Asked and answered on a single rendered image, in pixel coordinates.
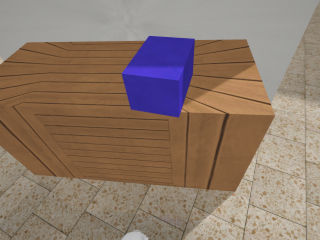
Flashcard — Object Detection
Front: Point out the carton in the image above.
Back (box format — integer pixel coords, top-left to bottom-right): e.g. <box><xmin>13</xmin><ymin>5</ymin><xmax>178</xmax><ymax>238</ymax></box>
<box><xmin>122</xmin><ymin>36</ymin><xmax>195</xmax><ymax>118</ymax></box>

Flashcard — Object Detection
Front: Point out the pedestal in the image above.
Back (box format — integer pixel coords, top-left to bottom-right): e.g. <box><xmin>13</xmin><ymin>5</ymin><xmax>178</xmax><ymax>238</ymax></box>
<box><xmin>0</xmin><ymin>39</ymin><xmax>275</xmax><ymax>192</ymax></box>

